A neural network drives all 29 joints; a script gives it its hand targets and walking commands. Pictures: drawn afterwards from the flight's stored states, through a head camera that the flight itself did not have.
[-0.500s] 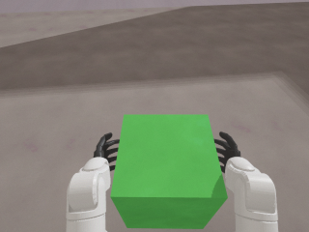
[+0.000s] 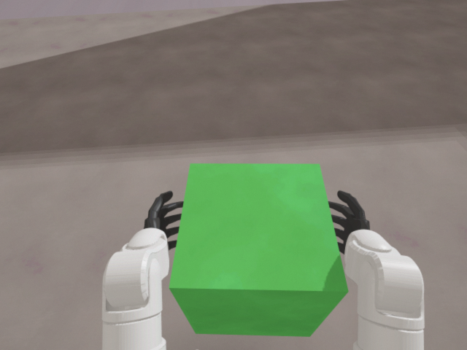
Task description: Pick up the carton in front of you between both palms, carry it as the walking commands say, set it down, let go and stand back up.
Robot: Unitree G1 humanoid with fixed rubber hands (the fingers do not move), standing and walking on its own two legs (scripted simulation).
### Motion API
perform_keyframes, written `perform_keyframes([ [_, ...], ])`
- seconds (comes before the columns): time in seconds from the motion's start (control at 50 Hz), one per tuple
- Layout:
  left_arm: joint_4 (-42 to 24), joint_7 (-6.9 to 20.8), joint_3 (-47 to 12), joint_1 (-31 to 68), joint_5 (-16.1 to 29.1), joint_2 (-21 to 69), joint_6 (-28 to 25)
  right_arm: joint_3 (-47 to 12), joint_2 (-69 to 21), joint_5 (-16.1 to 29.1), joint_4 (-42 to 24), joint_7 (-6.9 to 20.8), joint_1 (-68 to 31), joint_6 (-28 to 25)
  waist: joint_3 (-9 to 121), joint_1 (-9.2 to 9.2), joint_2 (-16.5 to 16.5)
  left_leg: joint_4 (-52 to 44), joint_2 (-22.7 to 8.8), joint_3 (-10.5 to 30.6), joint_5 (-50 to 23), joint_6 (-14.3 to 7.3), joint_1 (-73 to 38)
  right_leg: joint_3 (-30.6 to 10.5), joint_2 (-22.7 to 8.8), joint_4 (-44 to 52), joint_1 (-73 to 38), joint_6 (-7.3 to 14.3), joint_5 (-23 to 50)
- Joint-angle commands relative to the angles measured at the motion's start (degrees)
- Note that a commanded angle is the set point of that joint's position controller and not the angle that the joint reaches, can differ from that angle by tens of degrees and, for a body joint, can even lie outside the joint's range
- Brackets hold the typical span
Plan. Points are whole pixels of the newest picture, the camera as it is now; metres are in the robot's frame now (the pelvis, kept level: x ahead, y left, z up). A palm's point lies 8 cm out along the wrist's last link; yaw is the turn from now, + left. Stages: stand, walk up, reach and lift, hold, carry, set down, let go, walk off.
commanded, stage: carry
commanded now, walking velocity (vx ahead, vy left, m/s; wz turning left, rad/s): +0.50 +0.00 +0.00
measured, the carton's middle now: (253, 254) +0.28 +0.00 +0.02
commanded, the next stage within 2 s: none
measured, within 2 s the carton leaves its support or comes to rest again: neither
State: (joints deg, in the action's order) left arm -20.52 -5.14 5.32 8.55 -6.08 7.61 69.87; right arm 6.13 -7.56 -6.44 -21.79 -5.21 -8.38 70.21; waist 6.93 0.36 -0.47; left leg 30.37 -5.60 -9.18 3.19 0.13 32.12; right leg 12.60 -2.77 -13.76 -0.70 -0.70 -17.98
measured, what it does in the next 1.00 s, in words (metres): walks ahead: left foot, then right foot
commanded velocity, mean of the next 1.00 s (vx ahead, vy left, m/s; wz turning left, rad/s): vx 0.32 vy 0.00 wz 0.00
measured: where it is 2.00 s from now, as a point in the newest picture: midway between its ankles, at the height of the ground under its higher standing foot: (251, 260)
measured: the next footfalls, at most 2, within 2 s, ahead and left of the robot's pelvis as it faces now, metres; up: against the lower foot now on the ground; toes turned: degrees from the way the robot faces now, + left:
left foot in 0.06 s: +0.22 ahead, +0.12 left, +0.00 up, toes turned +11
right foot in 0.54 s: +0.54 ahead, -0.11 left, +0.00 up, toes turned -13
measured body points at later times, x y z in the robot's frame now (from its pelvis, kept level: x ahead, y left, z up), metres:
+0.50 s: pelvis +0.34 +0.01 -0.01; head +0.33 +0.01 +0.44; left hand +0.61 +0.15 +0.08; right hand +0.60 -0.15 +0.08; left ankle +0.19 +0.11 -0.74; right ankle +0.48 -0.12 -0.72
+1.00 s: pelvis +0.64 +0.00 -0.01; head +0.64 +0.01 +0.44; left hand +0.92 +0.15 +0.07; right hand +0.92 -0.16 +0.07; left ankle +0.73 +0.09 -0.74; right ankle +0.51 -0.11 -0.73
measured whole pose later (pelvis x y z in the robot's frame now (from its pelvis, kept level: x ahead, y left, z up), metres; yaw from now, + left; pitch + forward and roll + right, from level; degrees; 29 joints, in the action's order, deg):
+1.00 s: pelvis +0.64 +0.00 -0.01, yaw -1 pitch +3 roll +1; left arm -20.4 -4.7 7.1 10.0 -6.5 7.7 69.9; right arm 5.9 -7.8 -6.8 -19.7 -4.8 -10.2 69.0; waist 3.8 -0.3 2.1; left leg 25.5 -1.5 -12.9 4.9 -3.9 23.3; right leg 9.4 -5.3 -33.6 6.7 -2.2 -25.1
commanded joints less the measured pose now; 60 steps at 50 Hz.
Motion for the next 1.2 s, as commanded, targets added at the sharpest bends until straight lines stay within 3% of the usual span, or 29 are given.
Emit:
perform_keyframes([
  [0.0,-1.12,15.19,-38.96,24.07,21.91,48.96,0.41,-40.54,-49.72,22.36,0.69,14.75,-24.67,0.49,5.79,0.63,9.39,-4.39,2.23,-3.75,-0.16,-1.13,-5.52,-3.13,-11.49,-2.83,-4.81,4.81,28.26],
  [0.04,-0.59,15.2,-39.37,24.89,21.94,48.97,0.41,-39.72,-49.9,22.37,2.52,15.19,-23.55,0.38,11.32,-1.16,5.04,-5.63,4.87,-6.28,4.5,-1.8,-26.45,1.21,-7.75,-19.6,4.29,2.0,30.54],
  [0.06,-0.7,15.25,-39.61,25.82,22.12,48.75,0.5,-39.14,-49.64,22.01,3.35,15.4,-22.76,0.17,14.93,-2.36,-3.7,-9.96,-6.69,11.14,12.35,-4.18,-37.31,0.83,-4.77,-34.31,15.68,-0.58,18.4],
  [0.08,-1.94,15.26,-40.81,27.8,22.68,49.82,0.67,-39.1,-50.41,21.67,5.02,15.64,-23.79,-0.66,18.46,-2.2,-19.45,-15.62,-19.11,34.79,13.74,-12.34,-50.14,-1.89,2.53,-50.09,34.15,-2.67,-3.91],
  [0.1,-1.51,15.4,-41.12,28.3,22.81,50.67,0.18,-39.26,-52.17,22.56,4.93,15.79,-22.89,-1.19,16.9,-1.86,-16.66,-17.13,-19.68,36.65,5.22,-13.55,-49.05,-9.01,1.16,-58.13,40.55,-1.09,-9.68],
  [0.12,-1.48,15.58,-41.51,29.3,23.25,52.41,-0.6,-39.82,-54.05,23.09,3.63,15.87,-24.14,-1.88,16.75,-2.08,-12.35,-15.13,-17.82,30.24,-2.45,-12.86,-46.83,-11.21,-1.27,-60.86,41.76,0.61,-8.56],
  [0.16,-1.89,15.64,-42.41,29.57,23.94,55.77,-2.26,-40.97,-57.24,24.01,1.38,15.93,-26.47,-3.2,16.29,-1.57,-2.42,-15.1,-15.87,21.17,-5.44,-9.28,-39.86,-13.21,-5.03,-55.48,39.38,1.71,-1.99],
  [0.24,-3.75,14.66,-43.25,26.24,23.37,57.69,-4.38,-42.38,-57.73,25.16,-1.79,16.16,-25.44,-4.64,15.27,-1.16,-6.17,-20.24,-13.13,11.51,2.17,-7.98,-35.89,-9.74,-4.94,-42.39,36.39,0.49,3.87],
  [0.32,-5.44,13.8,-43.23,23.06,22.07,55.46,-4.68,-42.72,-54.49,25.09,-3.84,16.29,-22.69,-4.65,11.13,-1.3,-6.37,-20.55,-10.49,5.63,-5.17,-7.97,-37.63,-5.65,-3.84,-27.68,37.67,-0.65,9.61],
  [0.44,-8.0,13.78,-42.08,23.03,22.85,49.13,-1.7,-41.08,-48.18,23.39,-5.41,15.15,-21.15,-2.2,5.54,-1.64,-8.36,-18.26,-8.86,0.66,-13.64,-5.76,-39.23,-1.04,-1.33,-15.28,32.3,1.33,16.86],
  [0.48,-7.23,14.0,-41.22,23.05,22.86,47.34,-0.49,-40.53,-46.58,22.81,-4.81,14.9,-21.53,-1.06,5.83,-1.24,-8.75,-12.78,-8.5,-1.38,-20.9,-4.55,-38.83,0.91,0.28,-13.21,25.7,2.22,15.2],
  [0.52,-5.34,14.23,-39.93,22.33,22.54,46.39,0.4,-40.25,-45.19,22.48,-4.36,14.72,-22.73,0.08,11.5,0.48,-4.4,5.18,-4.75,-5.45,-20.95,-1.64,-29.44,2.68,2.51,-11.47,4.79,2.64,9.96],
  [0.54,-4.45,14.37,-39.04,22.27,22.18,45.36,0.67,-40.35,-44.69,22.68,-4.45,14.67,-23.92,0.72,15.07,1.43,5.01,20.03,-1.51,-4.62,-6.5,0.8,-17.12,-16.43,-9.81,-6.92,-6.03,5.73,1.03],
  [0.56,-2.6,14.61,-38.79,23.24,21.95,45.87,0.38,-41.02,-45.24,22.96,-5.26,14.65,-25.42,1.21,17.68,1.34,19.51,35.69,6.08,-0.75,20.64,2.85,0.97,-39.17,-22.3,-1.34,-17.52,13.56,2.99],
  [0.58,-2.21,14.7,-38.64,22.55,22.6,47.45,0.3,-40.95,-45.78,22.98,-3.72,14.85,-25.75,1.21,16.66,1.12,16.92,43.83,4.39,7.02,24.7,1.13,5.93,-39.67,-22.63,0.21,-15.97,14.36,13.78],
  [0.6,-2.73,14.78,-38.86,23.76,22.77,49.3,0.0,-41.31,-47.86,23.42,-3.2,15.06,-26.9,0.87,16.43,1.11,12.91,45.84,1.72,8.6,23.32,-0.32,7.04,-32.77,-20.64,-1.91,-13.86,13.54,21.78],
  [0.62,-3.29,14.87,-39.28,25.14,23.12,51.33,-0.38,-41.62,-49.69,23.68,-3.01,15.19,-27.79,0.34,16.37,0.77,5.99,43.21,-0.6,9.43,19.96,-1.02,7.1,-27.76,-19.54,-2.63,-11.04,11.7,24.59],
  [0.64,-4.15,14.9,-39.65,27.31,23.58,52.85,-0.74,-41.82,-51.78,24.12,-2.85,15.26,-28.64,-0.16,15.43,0.47,3.26,38.65,-1.97,9.72,16.74,-1.2,5.29,-23.74,-18.21,-1.39,-7.23,9.72,23.71],
  [0.76,-8.43,15.45,-40.47,28.05,25.2,52.66,-1.24,-42.13,-53.6,22.8,-4.9,13.64,-26.25,-1.93,13.35,0.13,7.78,13.02,1.34,2.57,11.13,0.45,-2.29,-6.48,-13.03,-1.33,-2.04,7.82,37.46],
  [0.84,-6.41,15.33,-39.22,23.11,23.29,50.19,-0.28,-41.74,-51.24,22.24,-5.0,13.32,-23.98,-0.74,12.69,0.6,10.42,1.25,4.14,-1.08,-0.08,0.87,-7.06,-1.7,-10.68,-4.86,-2.94,5.57,47.08],
  [0.92,-3.49,15.25,-38.68,22.47,21.69,49.23,0.26,-41.33,-50.08,22.3,-2.32,14.68,-23.32,0.35,11.39,-0.3,5.66,-12.91,2.75,-2.9,-18.38,0.87,-25.02,0.67,-6.95,-15.73,4.71,0.39,34.63],
  [0.94,-2.74,15.25,-38.67,22.86,21.48,48.75,0.38,-40.69,-49.36,22.21,-1.24,15.07,-23.38,0.56,13.89,-0.35,0.99,-8.01,-5.18,4.22,-38.08,-0.67,-34.22,-0.36,-5.09,-21.26,10.74,-2.05,21.97],
  [0.96,-2.7,15.17,-39.56,24.55,21.74,48.7,0.84,-39.96,-49.53,21.8,1.12,15.37,-23.22,0.34,19.02,-0.96,-7.14,-2.63,-13.18,11.67,-54.38,-7.19,-45.93,-4.19,-3.32,-26.21,18.64,-3.22,4.04],
  [0.98,-2.85,15.3,-40.13,24.79,21.88,48.97,0.97,-39.63,-50.66,21.86,3.17,15.51,-20.87,-0.31,20.39,-1.71,-12.48,-4.84,-16.15,17.18,-54.09,-11.52,-46.91,-5.65,-1.35,-29.38,23.15,-3.24,-10.6],
  [1.0,-2.58,15.48,-40.74,25.98,22.26,50.2,0.61,-39.41,-52.01,22.04,2.95,15.61,-21.12,-0.87,19.77,-1.52,-10.53,-7.17,-15.69,16.82,-49.83,-11.74,-45.35,-7.88,-1.76,-28.47,23.79,-2.59,-15.29],
  [1.04,-3.03,15.72,-41.46,28.59,23.63,53.09,-0.57,-39.75,-55.02,22.59,1.54,15.65,-24.12,-1.8,19.07,-0.93,-8.13,-8.9,-13.06,12.51,-38.01,-8.55,-40.97,-8.37,-2.36,-16.64,19.81,-1.6,-14.34],
  [1.1,-5.5,15.34,-42.12,29.49,24.46,54.98,-1.83,-40.67,-56.52,23.47,-0.94,15.43,-25.85,-2.86,20.9,-0.56,-6.51,-7.7,-7.89,6.44,-21.12,-3.95,-34.59,-6.9,-2.95,-5.81,8.42,-1.53,6.76],
  [1.14,-7.39,15.01,-42.18,30.76,24.23,54.7,-2.03,-41.56,-55.98,24.11,-3.14,15.35,-27.97,-3.0,19.71,-0.58,-1.34,-3.96,-5.55,3.01,-22.27,-2.49,-32.03,-8.92,-7.1,-10.43,7.39,-1.38,22.08],
  [1.18,-7.21,14.86,-41.38,29.03,24.13,52.9,-1.41,-41.26,-54.13,23.81,-3.72,14.87,-26.93,-2.47,19.19,-0.46,1.2,-1.01,-4.69,3.04,-27.11,-2.29,-29.26,-8.03,-7.22,-14.09,5.7,-1.58,31.08],
])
